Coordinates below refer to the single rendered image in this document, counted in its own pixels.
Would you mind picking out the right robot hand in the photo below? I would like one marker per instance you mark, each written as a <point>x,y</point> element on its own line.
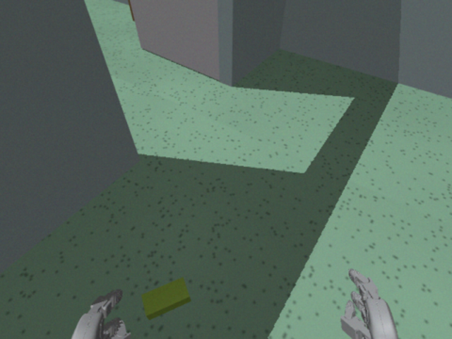
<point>375,312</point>

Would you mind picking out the left robot hand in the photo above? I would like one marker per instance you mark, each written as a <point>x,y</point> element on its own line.
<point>91,325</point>

